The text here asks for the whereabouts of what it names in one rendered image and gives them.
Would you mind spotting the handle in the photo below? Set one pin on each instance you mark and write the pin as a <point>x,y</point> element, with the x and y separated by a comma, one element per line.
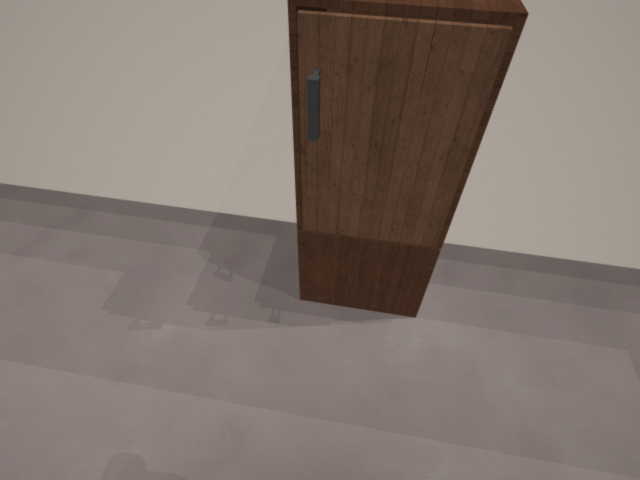
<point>313,105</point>

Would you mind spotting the cupboard door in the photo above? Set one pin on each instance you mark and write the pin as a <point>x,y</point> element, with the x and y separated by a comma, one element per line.
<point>401,100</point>

